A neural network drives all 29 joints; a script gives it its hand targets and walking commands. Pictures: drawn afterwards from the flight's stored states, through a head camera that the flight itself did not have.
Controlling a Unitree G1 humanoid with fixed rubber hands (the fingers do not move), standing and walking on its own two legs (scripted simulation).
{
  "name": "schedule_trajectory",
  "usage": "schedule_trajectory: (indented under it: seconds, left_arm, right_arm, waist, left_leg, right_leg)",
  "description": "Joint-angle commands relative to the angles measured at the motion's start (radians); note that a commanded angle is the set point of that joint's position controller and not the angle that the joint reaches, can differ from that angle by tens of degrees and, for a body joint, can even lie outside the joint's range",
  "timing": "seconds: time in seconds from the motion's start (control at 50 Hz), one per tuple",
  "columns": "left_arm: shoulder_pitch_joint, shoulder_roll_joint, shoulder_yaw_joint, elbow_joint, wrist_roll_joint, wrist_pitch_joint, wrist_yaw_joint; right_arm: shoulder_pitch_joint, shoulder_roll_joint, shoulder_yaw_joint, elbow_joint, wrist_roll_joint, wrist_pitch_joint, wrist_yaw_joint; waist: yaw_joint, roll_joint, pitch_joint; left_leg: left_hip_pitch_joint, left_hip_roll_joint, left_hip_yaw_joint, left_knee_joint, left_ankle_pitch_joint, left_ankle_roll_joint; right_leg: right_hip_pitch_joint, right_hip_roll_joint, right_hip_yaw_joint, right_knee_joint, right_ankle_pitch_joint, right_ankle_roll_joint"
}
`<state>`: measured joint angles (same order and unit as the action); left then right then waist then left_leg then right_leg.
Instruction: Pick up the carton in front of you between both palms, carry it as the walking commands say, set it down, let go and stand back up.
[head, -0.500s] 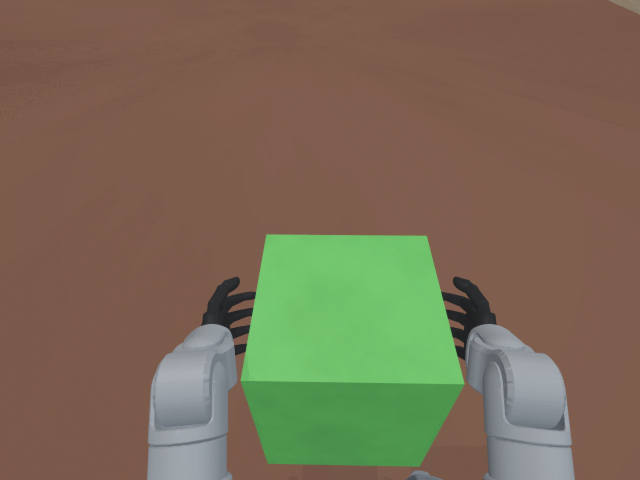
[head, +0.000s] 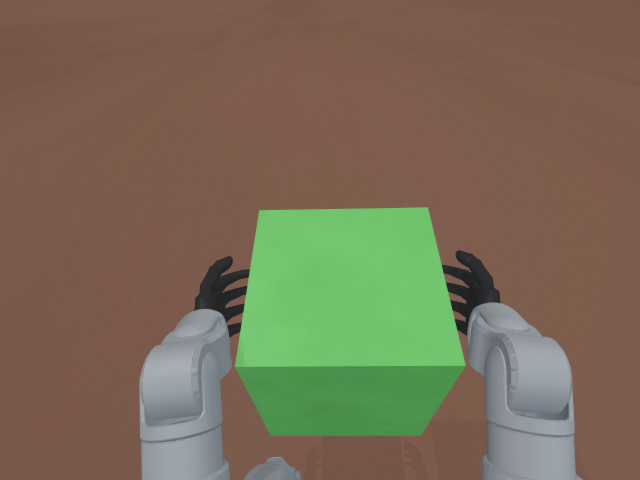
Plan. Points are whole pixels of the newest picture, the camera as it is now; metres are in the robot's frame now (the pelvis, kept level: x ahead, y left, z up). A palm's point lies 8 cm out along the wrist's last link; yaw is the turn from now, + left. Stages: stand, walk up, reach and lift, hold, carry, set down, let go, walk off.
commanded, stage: carry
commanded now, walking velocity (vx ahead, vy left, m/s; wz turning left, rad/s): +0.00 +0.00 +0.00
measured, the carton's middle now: (344, 329) +0.30 +0.00 +0.00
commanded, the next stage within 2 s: hold in 1.68 s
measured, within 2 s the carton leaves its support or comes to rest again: neither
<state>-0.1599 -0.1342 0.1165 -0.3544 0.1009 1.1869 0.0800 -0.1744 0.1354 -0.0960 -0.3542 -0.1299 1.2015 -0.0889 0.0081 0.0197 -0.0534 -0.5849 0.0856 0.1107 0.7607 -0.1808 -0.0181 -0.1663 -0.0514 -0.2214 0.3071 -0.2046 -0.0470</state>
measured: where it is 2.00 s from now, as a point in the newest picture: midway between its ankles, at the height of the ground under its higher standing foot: outside the picture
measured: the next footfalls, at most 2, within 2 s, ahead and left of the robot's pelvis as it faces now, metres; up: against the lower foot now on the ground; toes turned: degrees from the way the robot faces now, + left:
left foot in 0.12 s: +0.23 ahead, +0.11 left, +0.00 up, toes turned -11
right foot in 0.28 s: +0.08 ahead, -0.10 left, +0.00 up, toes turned -7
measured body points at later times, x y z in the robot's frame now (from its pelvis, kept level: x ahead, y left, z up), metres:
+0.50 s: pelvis +0.16 +0.02 -0.02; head +0.15 +0.02 +0.43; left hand +0.45 +0.15 +0.05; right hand +0.44 -0.15 +0.05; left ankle +0.20 +0.11 -0.75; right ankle +0.04 -0.09 -0.75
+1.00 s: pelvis +0.13 +0.00 -0.02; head +0.11 +0.00 +0.43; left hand +0.44 +0.14 +0.01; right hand +0.43 -0.16 +0.01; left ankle +0.20 +0.11 -0.75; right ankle +0.04 -0.09 -0.75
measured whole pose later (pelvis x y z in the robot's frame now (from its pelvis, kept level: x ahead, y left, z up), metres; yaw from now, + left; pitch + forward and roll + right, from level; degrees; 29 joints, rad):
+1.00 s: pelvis +0.13 +0.00 -0.02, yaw -3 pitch +1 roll +1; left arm -0.25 -0.15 0.20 0.24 0.27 0.72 0.00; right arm -0.25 0.15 -0.21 0.25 -0.27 0.72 -0.01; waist 0.00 -0.01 -0.10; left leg -0.38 0.08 0.21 0.55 -0.19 0.03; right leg -0.14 -0.04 -0.12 0.54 -0.42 0.00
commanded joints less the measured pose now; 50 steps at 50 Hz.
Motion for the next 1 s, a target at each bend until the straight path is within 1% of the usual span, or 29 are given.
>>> schedule_trajectory:
  seconds: [0.0,0.04,0.06,0.08,0.1,0.12,0.14,0.16,0.18,0.2,0.22,0.24,0.26,0.28,0.3,0.32,0.36,0.4,0.44,0.48,0.54,0.64,0.74,0.78,0.84,0.9,0.98]
  left_arm:
    - [-0.398,-0.882,-0.696,-0.060,-0.399,0.017,-0.271]
    - [-0.376,-0.862,-0.686,-0.046,-0.379,0.026,-0.265]
    - [-0.376,-0.854,-0.684,-0.039,-0.372,0.031,-0.262]
    - [-0.381,-0.846,-0.682,-0.029,-0.367,0.035,-0.260]
    - [-0.385,-0.838,-0.681,-0.018,-0.361,0.040,-0.259]
    - [-0.387,-0.829,-0.679,-0.003,-0.357,0.044,-0.257]
    - [-0.408,-0.829,-0.691,-0.004,-0.362,0.054,-0.254]
    - [-0.421,-0.828,-0.700,-0.014,-0.365,0.060,-0.255]
    - [-0.453,-0.854,-0.715,-0.020,-0.373,0.056,-0.258]
    - [-0.476,-0.882,-0.726,-0.016,-0.383,0.050,-0.261]
    - [-0.489,-0.907,-0.737,-0.010,-0.393,0.040,-0.264]
    - [-0.495,-0.928,-0.746,-0.007,-0.398,0.029,-0.265]
    - [-0.496,-0.938,-0.753,-0.008,-0.399,0.018,-0.266]
    - [-0.495,-0.953,-0.759,-0.004,-0.400,0.006,-0.266]
    - [-0.510,-0.959,-0.761,0.000,-0.397,-0.004,-0.266]
    - [-0.503,-0.952,-0.764,0.001,-0.395,-0.011,-0.266]
    - [-0.461,-0.929,-0.758,0.037,-0.379,-0.027,-0.266]
    - [-0.402,-0.906,-0.735,0.091,-0.348,-0.045,-0.266]
    - [-0.381,-0.897,-0.713,0.125,-0.322,-0.068,-0.267]
    - [-0.389,-0.896,-0.701,0.140,-0.306,-0.096,-0.268]
    - [-0.400,-0.886,-0.689,0.152,-0.290,-0.139,-0.266]
    - [-0.390,-0.844,-0.643,0.197,-0.241,-0.219,-0.261]
    - [-0.408,-0.806,-0.574,0.270,-0.178,-0.313,-0.258]
    - [-0.423,-0.795,-0.536,0.318,-0.149,-0.353,-0.257]
    - [-0.453,-0.795,-0.469,0.408,-0.102,-0.416,-0.257]
    - [-0.496,-0.816,-0.406,0.506,-0.060,-0.483,-0.265]
    - [-0.551,-0.874,-0.385,0.579,-0.040,-0.546,-0.279]
  right_arm:
    - [-0.419,0.912,0.734,-0.076,0.413,-0.001,0.225]
    - [-0.416,0.885,0.728,-0.070,0.418,0.016,0.232]
    - [-0.413,0.876,0.723,-0.061,0.419,0.022,0.237]
    - [-0.407,0.867,0.717,-0.050,0.418,0.028,0.243]
    - [-0.408,0.856,0.709,-0.039,0.415,0.034,0.249]
    - [-0.410,0.834,0.697,-0.022,0.411,0.040,0.254]
    - [-0.396,0.833,0.680,0.023,0.400,0.040,0.260]
    - [-0.354,0.854,0.666,0.063,0.398,0.031,0.263]
    - [-0.364,0.881,0.666,0.060,0.402,0.022,0.265]
    - [-0.384,0.909,0.668,0.060,0.405,0.015,0.266]
    - [-0.399,0.933,0.671,0.059,0.406,0.008,0.267]
    - [-0.407,0.952,0.675,0.058,0.405,-0.001,0.268]
    - [-0.407,0.966,0.681,0.057,0.404,-0.012,0.269]
    - [-0.415,0.967,0.689,0.052,0.405,-0.024,0.270]
    - [-0.445,0.974,0.701,0.046,0.410,-0.034,0.272]
    - [-0.436,0.969,0.707,0.052,0.407,-0.043,0.270]
    - [-0.414,0.943,0.707,0.068,0.390,-0.059,0.267]
    - [-0.380,0.921,0.702,0.107,0.367,-0.073,0.266]
    - [-0.375,0.910,0.697,0.131,0.353,-0.093,0.269]
    - [-0.393,0.905,0.694,0.138,0.347,-0.118,0.272]
    - [-0.408,0.892,0.687,0.148,0.336,-0.159,0.273]
    - [-0.388,0.856,0.639,0.204,0.281,-0.237,0.267]
    - [-0.397,0.817,0.561,0.280,0.210,-0.331,0.262]
    - [-0.407,0.804,0.519,0.329,0.180,-0.370,0.261]
    - [-0.437,0.799,0.449,0.416,0.132,-0.432,0.264]
    - [-0.484,0.818,0.387,0.509,0.089,-0.500,0.272]
    - [-0.541,0.878,0.366,0.579,0.072,-0.562,0.288]
  waist:
    - [0.003,-0.192,-0.261]
    - [0.009,-0.183,-0.252]
    - [0.005,-0.167,-0.244]
    - [-0.003,-0.135,-0.230]
    - [-0.005,-0.106,-0.230]
    - [-0.002,-0.024,-0.278]
    - [-0.010,0.094,-0.372]
    - [-0.019,0.179,-0.398]
    - [-0.017,0.176,-0.388]
    - [-0.013,0.152,-0.386]
    - [-0.008,0.134,-0.382]
    - [-0.005,0.131,-0.392]
    - [-0.008,0.117,-0.397]
    - [-0.007,0.086,-0.392]
    - [-0.011,0.032,-0.381]
    - [-0.012,0.005,-0.379]
    - [-0.009,-0.011,-0.379]
    - [-0.007,-0.028,-0.369]
    - [-0.006,-0.039,-0.355]
    - [-0.006,-0.042,-0.338]
    - [-0.006,-0.046,-0.318]
    - [-0.007,-0.057,-0.301]
    - [-0.007,-0.044,-0.281]
    - [-0.007,-0.039,-0.274]
    - [-0.007,-0.035,-0.260]
    - [-0.006,-0.036,-0.244]
    - [-0.007,-0.034,-0.246]
  left_leg:
    - [0.104,-0.045,0.057,-0.146,0.118,0.002]
    - [0.170,-0.055,0.073,-0.231,0.190,0.004]
    - [0.225,-0.058,0.087,-0.301,0.241,0.005]
    - [0.312,-0.058,0.105,-0.410,0.336,0.003]
    - [0.425,-0.029,0.085,-0.455,0.428,0.002]
    - [0.597,0.108,-0.035,-0.358,0.782,0.021]
    - [0.787,0.240,-0.160,-0.268,1.058,0.127]
    - [0.783,0.278,-0.231,-0.309,1.019,0.197]
    - [0.752,0.269,-0.237,-0.353,0.928,0.207]
    - [0.725,0.250,-0.221,-0.373,0.824,0.193]
    - [0.674,0.221,-0.175,-0.379,0.713,0.157]
    - [0.641,0.190,-0.138,-0.377,0.582,0.121]
    - [0.613,0.158,-0.105,-0.367,0.481,0.095]
    - [0.593,0.132,-0.063,-0.342,0.460,0.077]
    - [0.581,0.113,-0.040,-0.308,0.501,0.070]
    - [0.559,0.106,-0.037,-0.282,0.550,0.072]
    - [0.548,0.100,-0.029,-0.234,0.619,0.082]
    - [0.528,0.096,-0.023,-0.197,0.672,0.089]
    - [0.509,0.092,-0.015,-0.178,0.686,0.087]
    - [0.490,0.086,-0.009,-0.172,0.655,0.083]
    - [0.460,0.080,-0.005,-0.170,0.571,0.074]
    - [0.424,0.074,0.004,-0.163,0.427,0.062]
    - [0.434,0.084,0.001,-0.185,0.398,0.057]
    - [0.436,0.087,-0.003,-0.197,0.385,0.057]
    - [0.431,0.087,-0.006,-0.218,0.330,0.055]
    - [0.424,0.087,-0.010,-0.241,0.266,0.053]
    - [0.427,0.087,-0.016,-0.260,0.226,0.054]
  right_leg:
    - [0.190,-0.192,0.029,0.001,0.696,-0.045]
    - [0.186,-0.179,0.017,0.047,0.645,-0.031]
    - [0.171,-0.167,0.006,0.093,0.595,-0.016]
    - [0.136,-0.151,-0.010,0.156,0.542,0.010]
    - [0.076,-0.136,-0.001,0.209,0.472,0.039]
    - [-0.040,-0.107,0.018,0.296,0.254,0.081]
    - [-0.153,-0.068,0.085,0.371,-0.060,0.107]
    - [-0.185,-0.035,0.105,0.383,-0.252,0.111]
    - [-0.195,-0.034,0.128,0.365,-0.332,0.104]
    - [-0.174,-0.036,0.143,0.287,-0.362,0.094]
    - [-0.115,-0.040,0.139,0.182,-0.305,0.090]
    - [-0.057,-0.040,0.129,0.092,-0.186,0.089]
    - [-0.010,-0.046,0.128,0.056,-0.093,0.089]
    - [-0.003,-0.077,0.147,0.058,-0.020,0.088]
    - [0.005,-0.101,0.154,0.113,0.118,0.088]
    - [0.025,-0.106,0.143,0.148,0.203,0.089]
    - [0.023,-0.106,0.139,0.171,0.283,0.088]
    - [0.019,-0.105,0.138,0.196,0.372,0.085]
    - [0.010,-0.103,0.137,0.208,0.421,0.086]
    - [0.006,-0.102,0.140,0.206,0.437,0.085]
    - [0.015,-0.107,0.147,0.200,0.457,0.077]
    - [0.027,-0.122,0.154,0.200,0.484,0.059]
    - [-0.007,-0.114,0.155,0.184,0.362,0.053]
    - [-0.017,-0.111,0.157,0.175,0.310,0.050]
    - [-0.034,-0.110,0.164,0.156,0.231,0.045]
    - [-0.052,-0.108,0.172,0.136,0.151,0.038]
    - [-0.065,-0.103,0.179,0.124,0.085,0.030]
